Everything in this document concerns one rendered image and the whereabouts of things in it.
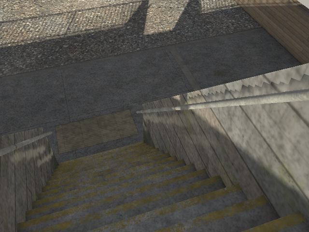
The stairs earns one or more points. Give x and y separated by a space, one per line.
137 188

